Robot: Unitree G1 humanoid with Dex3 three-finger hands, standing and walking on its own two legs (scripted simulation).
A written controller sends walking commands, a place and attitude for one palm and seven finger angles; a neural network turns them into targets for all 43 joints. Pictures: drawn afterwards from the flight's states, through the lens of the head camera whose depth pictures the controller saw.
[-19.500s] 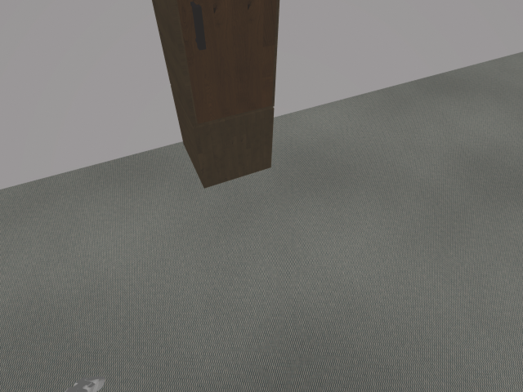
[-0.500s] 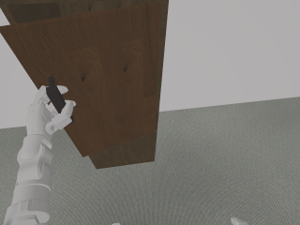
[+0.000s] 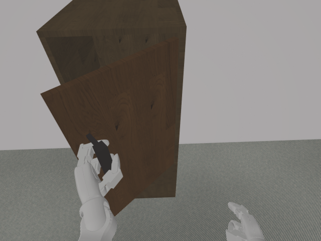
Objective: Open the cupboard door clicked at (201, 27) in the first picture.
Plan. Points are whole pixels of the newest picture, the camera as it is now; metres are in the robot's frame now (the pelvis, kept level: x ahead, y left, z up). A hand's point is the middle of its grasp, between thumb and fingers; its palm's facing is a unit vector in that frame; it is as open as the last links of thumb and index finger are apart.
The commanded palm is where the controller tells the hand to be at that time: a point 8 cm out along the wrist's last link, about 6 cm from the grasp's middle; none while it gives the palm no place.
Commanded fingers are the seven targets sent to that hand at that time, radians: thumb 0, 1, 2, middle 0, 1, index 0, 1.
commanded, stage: pull the door open along its arc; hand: left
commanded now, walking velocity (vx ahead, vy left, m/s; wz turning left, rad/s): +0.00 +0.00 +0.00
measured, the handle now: (101, 157) +0.30 +0.16 +0.08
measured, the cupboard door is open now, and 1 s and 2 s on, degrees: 43 44 48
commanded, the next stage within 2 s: open thumb and fingers to let go in 0.02 s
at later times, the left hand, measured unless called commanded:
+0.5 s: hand (121, 174) +0.25 +0.10 +0.09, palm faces +0.45 -0.90 +0.01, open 9.7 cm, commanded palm +0.21 +0.14 +0.08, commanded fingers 0.00 -0.50 0.30 -0.30 -1.20 -0.30 -1.20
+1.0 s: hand (119, 172) +0.26 +0.11 +0.09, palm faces +0.40 -0.92 +0.00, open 15.2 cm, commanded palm +0.21 +0.14 +0.08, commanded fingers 0.00 -0.50 0.30 -0.15 -0.30 -0.15 -0.30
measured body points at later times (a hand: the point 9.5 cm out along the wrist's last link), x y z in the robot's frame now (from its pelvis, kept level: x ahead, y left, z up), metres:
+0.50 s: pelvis -0.02 +0.00 +0.00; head -0.03 -0.03 +0.44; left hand +0.22 +0.15 +0.09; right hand +0.16 -0.22 -0.10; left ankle +0.01 +0.17 -0.71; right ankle -0.08 -0.10 -0.71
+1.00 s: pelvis -0.04 +0.03 -0.01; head -0.05 +0.02 +0.44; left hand +0.23 +0.15 +0.09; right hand +0.14 -0.18 -0.10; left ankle +0.01 +0.17 -0.71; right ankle -0.08 -0.09 -0.71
